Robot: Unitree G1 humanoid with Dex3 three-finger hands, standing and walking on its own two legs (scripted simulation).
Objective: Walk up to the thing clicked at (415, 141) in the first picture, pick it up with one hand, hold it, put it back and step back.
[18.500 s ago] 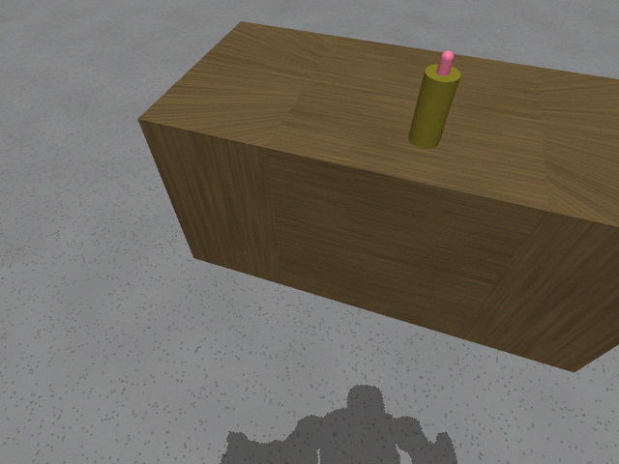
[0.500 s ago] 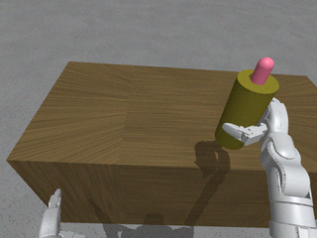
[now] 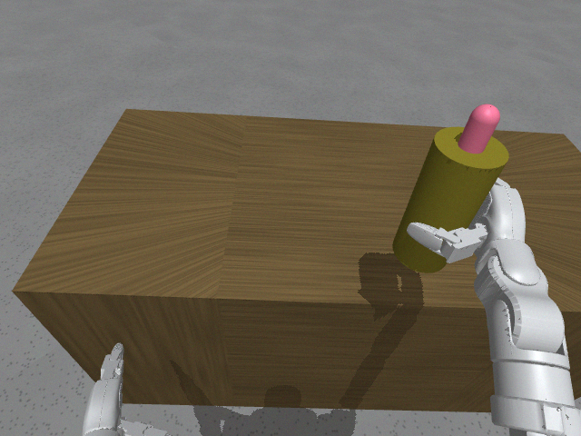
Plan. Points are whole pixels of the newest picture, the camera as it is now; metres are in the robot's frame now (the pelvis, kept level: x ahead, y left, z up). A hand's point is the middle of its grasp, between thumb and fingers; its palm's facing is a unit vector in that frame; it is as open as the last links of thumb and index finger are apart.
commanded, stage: crouch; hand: right
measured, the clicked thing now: (448, 191) +0.34 -0.17 +0.20
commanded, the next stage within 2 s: lower in 1.10 s
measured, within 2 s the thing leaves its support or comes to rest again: rests again in 1.90 s
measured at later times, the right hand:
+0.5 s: hand (425, 213) +0.42 -0.20 +0.08, palm faces +0.21 +0.98 -0.01, open 10.8 cm
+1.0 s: hand (419, 210) +0.46 -0.21 +0.04, palm faces +0.22 +0.97 +0.00, open 10.8 cm
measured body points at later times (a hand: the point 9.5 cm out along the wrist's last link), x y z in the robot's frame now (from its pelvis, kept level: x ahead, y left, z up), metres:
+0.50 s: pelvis +0.00 -0.01 -0.01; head +0.04 -0.02 +0.44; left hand +0.14 +0.25 -0.08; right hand +0.41 -0.25 +0.08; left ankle +0.04 +0.11 -0.74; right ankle +0.01 -0.13 -0.74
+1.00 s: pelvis +0.01 -0.02 -0.02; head +0.08 -0.03 +0.42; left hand +0.16 +0.25 -0.08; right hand +0.45 -0.26 +0.04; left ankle +0.04 +0.11 -0.74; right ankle +0.01 -0.13 -0.74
